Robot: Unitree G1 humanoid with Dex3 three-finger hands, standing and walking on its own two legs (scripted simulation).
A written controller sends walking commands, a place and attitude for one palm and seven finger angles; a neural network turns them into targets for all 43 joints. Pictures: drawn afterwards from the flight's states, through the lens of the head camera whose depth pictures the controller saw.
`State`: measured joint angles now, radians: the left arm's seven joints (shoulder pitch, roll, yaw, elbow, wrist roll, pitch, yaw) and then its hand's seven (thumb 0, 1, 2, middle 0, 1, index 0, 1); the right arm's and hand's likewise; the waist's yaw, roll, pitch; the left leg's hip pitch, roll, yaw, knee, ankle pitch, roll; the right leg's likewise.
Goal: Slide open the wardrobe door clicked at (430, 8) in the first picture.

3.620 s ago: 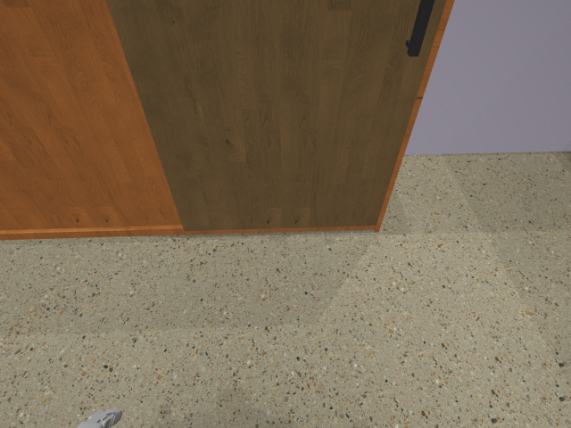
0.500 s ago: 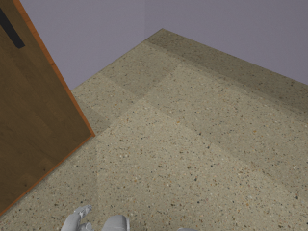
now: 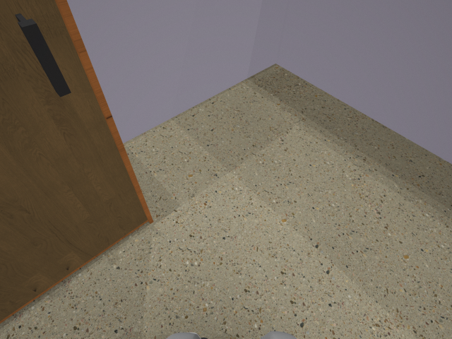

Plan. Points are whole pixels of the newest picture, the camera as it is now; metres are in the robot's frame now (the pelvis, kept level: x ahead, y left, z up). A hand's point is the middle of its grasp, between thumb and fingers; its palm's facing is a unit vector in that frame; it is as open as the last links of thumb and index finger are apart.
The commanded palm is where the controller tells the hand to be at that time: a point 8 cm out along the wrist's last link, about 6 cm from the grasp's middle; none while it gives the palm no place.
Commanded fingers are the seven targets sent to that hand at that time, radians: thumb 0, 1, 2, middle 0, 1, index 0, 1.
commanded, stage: turn to face it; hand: right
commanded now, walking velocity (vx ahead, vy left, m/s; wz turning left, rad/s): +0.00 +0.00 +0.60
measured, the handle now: (42, 56) +0.59 +0.43 +0.16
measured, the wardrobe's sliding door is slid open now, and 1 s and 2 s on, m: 0.00 0.00 0.00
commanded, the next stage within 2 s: take the last steps up to it in 1.18 s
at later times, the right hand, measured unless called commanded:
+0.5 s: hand (356, 336) +0.17 -0.25 -0.16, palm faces -0.23 +0.95 -0.23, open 7.3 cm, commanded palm none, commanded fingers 0.00 -0.90 -0.90 0.20 0.30 0.20 0.30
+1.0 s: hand (290, 283) +0.26 -0.12 -0.15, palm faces -0.56 +0.79 -0.23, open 7.3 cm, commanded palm none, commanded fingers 0.00 -0.90 -0.90 0.20 0.30 0.20 0.30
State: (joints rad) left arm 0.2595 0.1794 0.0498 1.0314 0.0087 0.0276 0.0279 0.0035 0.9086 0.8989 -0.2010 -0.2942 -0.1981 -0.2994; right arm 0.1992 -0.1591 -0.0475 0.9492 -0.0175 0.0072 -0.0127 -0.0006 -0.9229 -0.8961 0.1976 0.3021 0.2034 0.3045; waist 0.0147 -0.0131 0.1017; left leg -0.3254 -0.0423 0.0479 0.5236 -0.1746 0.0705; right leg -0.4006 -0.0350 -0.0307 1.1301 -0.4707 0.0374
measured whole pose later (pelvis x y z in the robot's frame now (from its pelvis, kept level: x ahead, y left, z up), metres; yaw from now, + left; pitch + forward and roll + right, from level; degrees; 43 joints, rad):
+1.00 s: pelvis +0.06 -0.02 +0.00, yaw +36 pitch +0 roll +0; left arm 0.19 0.24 0.05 0.90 0.01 0.04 0.02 0.00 0.91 0.90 -0.20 -0.29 -0.20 -0.30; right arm 0.16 -0.22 -0.06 0.89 -0.03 0.05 0.01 0.00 -0.91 -0.90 0.20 0.30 0.20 0.30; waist 0.01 0.00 0.07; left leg -0.28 -0.04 -0.05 0.53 -0.26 0.02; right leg -0.41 -0.07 -0.05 0.80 -0.39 0.08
